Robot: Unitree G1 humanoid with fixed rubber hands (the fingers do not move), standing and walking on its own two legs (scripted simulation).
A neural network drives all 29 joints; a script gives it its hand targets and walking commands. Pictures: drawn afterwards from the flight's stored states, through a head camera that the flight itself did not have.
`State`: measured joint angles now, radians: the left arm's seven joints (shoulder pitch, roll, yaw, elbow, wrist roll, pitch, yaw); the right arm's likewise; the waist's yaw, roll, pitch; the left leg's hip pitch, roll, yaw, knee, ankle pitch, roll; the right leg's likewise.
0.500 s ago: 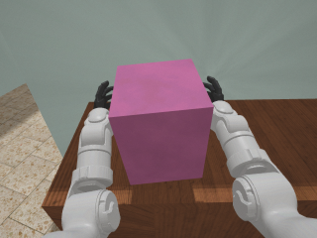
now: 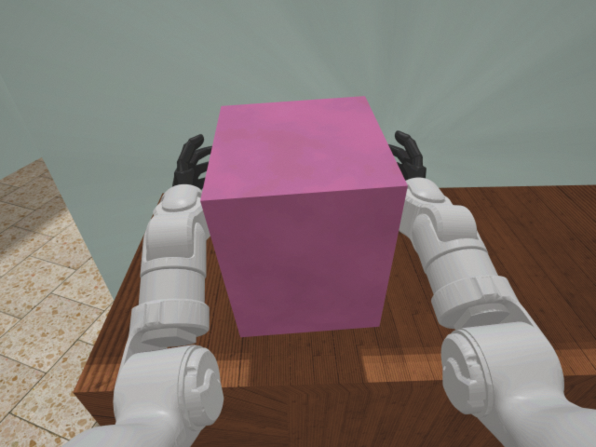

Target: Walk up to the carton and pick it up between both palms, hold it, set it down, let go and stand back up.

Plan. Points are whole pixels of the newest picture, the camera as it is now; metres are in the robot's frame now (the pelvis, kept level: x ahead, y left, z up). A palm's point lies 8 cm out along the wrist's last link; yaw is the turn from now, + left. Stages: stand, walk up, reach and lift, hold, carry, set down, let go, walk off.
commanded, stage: reach and lift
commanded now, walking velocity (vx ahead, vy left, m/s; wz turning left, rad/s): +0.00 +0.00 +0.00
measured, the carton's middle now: (301, 218) +0.39 +0.01 +0.16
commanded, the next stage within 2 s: hold in 0.50 s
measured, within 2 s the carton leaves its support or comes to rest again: neither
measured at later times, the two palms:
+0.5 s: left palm (185, 180) +0.38 +0.16 +0.23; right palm (414, 175) +0.38 -0.13 +0.23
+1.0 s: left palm (182, 177) +0.37 +0.16 +0.24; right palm (417, 171) +0.37 -0.13 +0.25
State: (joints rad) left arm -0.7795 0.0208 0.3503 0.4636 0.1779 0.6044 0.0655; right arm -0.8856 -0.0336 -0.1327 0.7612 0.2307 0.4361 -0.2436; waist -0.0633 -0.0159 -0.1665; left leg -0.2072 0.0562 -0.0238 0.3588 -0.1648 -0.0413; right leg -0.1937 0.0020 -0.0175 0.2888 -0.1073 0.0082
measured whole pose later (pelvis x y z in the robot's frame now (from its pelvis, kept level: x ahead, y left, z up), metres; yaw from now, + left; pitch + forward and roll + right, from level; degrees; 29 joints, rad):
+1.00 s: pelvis +0.00 +0.00 +0.00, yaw +0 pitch +0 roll -1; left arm -0.79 0.03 0.33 0.31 0.18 0.80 0.06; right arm -0.89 -0.07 -0.09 0.62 0.32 0.60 -0.29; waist -0.07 -0.02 -0.19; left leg -0.19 0.06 -0.02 0.36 -0.17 -0.04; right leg -0.18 0.00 -0.02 0.29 -0.11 0.01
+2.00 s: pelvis +0.00 +0.00 +0.00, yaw +0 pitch +0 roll -1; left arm -0.79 0.03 0.32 0.29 0.18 0.82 0.06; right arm -0.90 -0.08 -0.09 0.59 0.33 0.63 -0.30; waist -0.08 -0.02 -0.19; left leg -0.19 0.06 -0.03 0.36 -0.17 -0.04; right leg -0.18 0.00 -0.02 0.29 -0.12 0.01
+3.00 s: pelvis +0.02 +0.00 +0.00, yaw +2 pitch -2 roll -1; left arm -0.79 -0.03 0.33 0.36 0.31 0.52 0.07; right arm -0.88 -0.06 -0.10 0.87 0.15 0.12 -0.14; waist -0.02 -0.02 0.00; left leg -0.13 0.06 -0.05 0.35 -0.20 -0.05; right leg -0.09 0.00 -0.05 0.26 -0.14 0.01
